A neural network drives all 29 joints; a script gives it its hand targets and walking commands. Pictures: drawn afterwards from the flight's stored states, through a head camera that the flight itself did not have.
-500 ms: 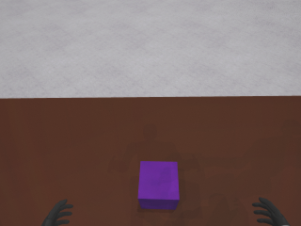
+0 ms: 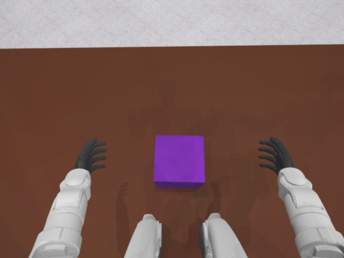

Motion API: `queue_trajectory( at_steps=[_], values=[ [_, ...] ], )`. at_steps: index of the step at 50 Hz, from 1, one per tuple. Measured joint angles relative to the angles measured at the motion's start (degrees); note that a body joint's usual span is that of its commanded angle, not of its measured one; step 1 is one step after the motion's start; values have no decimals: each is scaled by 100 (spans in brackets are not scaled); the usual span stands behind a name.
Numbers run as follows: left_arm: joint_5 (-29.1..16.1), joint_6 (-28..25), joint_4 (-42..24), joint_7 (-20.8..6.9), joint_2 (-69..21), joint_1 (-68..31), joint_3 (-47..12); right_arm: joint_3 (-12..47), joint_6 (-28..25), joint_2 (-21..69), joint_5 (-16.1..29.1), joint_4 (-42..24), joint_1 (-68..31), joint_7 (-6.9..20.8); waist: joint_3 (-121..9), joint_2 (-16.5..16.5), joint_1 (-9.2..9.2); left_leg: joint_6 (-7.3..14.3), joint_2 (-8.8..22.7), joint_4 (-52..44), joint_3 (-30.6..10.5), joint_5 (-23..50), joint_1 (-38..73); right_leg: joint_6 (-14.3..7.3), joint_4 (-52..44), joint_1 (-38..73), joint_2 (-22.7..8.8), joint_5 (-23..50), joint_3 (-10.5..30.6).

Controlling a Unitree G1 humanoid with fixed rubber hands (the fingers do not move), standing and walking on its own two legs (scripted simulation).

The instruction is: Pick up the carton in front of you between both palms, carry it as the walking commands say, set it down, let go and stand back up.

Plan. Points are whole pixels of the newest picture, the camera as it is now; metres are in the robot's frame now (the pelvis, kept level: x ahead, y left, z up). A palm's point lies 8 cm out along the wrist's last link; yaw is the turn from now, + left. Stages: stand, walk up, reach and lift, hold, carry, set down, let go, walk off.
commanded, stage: reach and lift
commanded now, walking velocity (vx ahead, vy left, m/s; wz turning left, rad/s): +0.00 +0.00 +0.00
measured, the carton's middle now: (178, 163) +0.44 +0.00 -0.57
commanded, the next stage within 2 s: none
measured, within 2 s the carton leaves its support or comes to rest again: neither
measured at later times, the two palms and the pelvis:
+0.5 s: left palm (118, 128) +0.47 +0.19 -0.17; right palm (244, 130) +0.45 -0.19 -0.17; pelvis -0.06 +0.00 -0.06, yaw +0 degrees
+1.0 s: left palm (132, 155) +0.45 +0.19 -0.41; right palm (227, 156) +0.43 -0.20 -0.41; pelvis -0.07 +0.00 -0.25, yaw -1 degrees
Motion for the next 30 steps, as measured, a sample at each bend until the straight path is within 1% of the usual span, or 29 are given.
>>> queue_trajectory(
  at_steps=[3, 10, 14, 17, 22, 26, 30],
  values=[
    [-42, -20, 162, 47, -17, -663, 91, -89, -51, 32, 76, 165, -656, -73, -59, 9, -1, -81, 1, 174, -27, 53, -651, -34, 158, -651, 31, 83, 17],
    [-71, 9, 769, 102, 40, -2411, 344, -342, 3, 14, 134, 677, -2343, -211, -50, 1, -5, -86, -27, 343, -13, 425, -1867, 42, 353, -1886, 42, 441, 77],
    [1, 72, 1206, 105, 88, -3452, 519, -553, 71, 4, 67, 1050, -3361, -264, -7, -3, -14, -87, -46, 478, -12, 567, -2472, 58, 499, -2497, 46, 576, 100],
    [145, 81, 1396, 113, 87, -4045, 677, -727, 78, 36, -77, 1204, -3936, -297, 5, 2, -35, -90, -63, 570, -26, 622, -2860, 66, 591, -2879, 47, 626, 103],
    [502, -65, 1474, 109, -30, -4407, 998, -1029, -80, 183, -388, 1243, -4242, -284, -89, 9, -60, -94, -77, 600, -56, 645, -3303, 69, 605, -3309, 57, 650, 98],
    [707, -291, 1488, 123, -176, -4287, 1205, -1258, -317, 317, -592, 1254, -4105, -235, -308, 3, -46, -93, -76, 745, -63, 542, -3680, 72, 736, -3683, 76, 558, 106],
    [746, -510, 1499, 184, -287, -4042, 1257, -1337, -551, 385, -665, 1328, -3907, -220, -605, 1, -21, -98, -81, 1234, -68, 285, -4270, 80, 1217, -4271, 100, 309, 113]
  ],
)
